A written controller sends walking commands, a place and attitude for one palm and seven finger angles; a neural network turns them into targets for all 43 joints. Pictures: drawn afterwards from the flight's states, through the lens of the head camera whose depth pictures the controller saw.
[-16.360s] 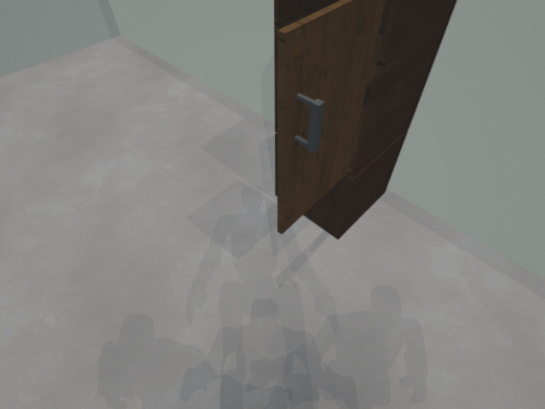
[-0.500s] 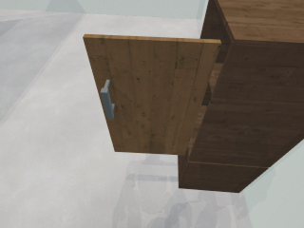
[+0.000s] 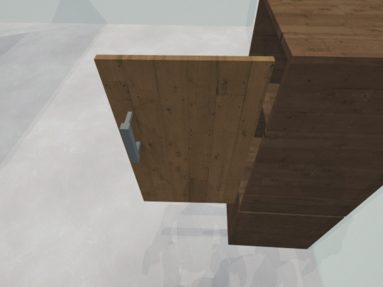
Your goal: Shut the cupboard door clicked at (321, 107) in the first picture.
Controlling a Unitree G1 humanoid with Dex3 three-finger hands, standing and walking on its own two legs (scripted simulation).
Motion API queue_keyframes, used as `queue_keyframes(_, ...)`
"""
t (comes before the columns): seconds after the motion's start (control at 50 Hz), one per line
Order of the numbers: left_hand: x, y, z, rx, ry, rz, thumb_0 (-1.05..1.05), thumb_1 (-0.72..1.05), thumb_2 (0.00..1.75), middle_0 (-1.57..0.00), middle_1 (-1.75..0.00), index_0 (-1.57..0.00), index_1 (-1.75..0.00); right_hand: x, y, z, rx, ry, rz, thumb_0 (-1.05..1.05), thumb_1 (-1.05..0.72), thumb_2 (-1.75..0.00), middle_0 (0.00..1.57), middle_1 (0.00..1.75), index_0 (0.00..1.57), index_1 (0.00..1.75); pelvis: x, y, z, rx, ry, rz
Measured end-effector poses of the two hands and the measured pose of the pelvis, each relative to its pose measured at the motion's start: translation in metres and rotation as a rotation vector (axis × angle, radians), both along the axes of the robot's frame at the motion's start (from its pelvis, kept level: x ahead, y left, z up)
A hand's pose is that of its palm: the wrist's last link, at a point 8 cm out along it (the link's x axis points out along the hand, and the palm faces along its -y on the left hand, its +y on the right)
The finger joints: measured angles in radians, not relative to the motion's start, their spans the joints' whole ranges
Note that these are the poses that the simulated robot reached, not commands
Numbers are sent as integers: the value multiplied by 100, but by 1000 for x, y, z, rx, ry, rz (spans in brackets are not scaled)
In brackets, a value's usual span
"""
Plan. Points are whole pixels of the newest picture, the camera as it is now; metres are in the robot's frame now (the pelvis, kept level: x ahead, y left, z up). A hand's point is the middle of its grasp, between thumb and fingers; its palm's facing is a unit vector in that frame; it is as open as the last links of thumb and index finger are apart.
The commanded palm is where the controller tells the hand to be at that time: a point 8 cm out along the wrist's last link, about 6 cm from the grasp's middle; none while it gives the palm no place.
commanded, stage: raise the hand and make a fist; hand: left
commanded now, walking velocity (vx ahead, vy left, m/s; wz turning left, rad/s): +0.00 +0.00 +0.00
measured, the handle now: (132, 137) +0.44 +0.17 +0.05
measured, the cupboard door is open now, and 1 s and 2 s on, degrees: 91 91 91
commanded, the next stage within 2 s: bring the fist close to the handle in 2.00 s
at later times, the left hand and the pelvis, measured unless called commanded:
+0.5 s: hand out of the picture +0.13 +0.17 -0.06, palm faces +0.06 -1.00 +0.00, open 6.2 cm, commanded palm +0.11 +0.22 -0.04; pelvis -0.04 -0.04 -0.09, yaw +3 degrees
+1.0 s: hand (100, 271) +0.15 +0.18 +0.00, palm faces +0.03 -1.00 -0.04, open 3.8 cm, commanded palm +0.13 +0.23 +0.01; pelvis -0.04 -0.01 -0.07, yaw +2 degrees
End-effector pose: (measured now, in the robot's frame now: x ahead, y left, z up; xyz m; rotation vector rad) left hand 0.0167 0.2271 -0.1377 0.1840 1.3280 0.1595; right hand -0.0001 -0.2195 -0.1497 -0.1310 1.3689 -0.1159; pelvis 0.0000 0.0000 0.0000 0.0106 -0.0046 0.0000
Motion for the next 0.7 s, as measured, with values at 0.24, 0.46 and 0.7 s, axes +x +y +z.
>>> queue_keyframes(0.24,121,2,107,17,-856,62,1,92,90,-22,-33,-22,-32,77,-36,26,-91,-484,45,2,-91,-90,20,30,20,30,-6,-10,-15,5,54,45)
queue_keyframes(0.46,103,-13,85,-182,-1271,-136,0,91,90,-37,-50,-38,-49,186,-62,39,-135,-912,193,2,-90,-90,20,30,20,30,-43,-35,-84,4,222,40)
queue_keyframes(0.7,105,-7,114,-154,-1329,-179,1,90,90,-59,-73,-59,-73,163,-17,-3,-34,-809,205,2,-90,-90,20,30,20,30,-52,-33,-93,-56,224,65)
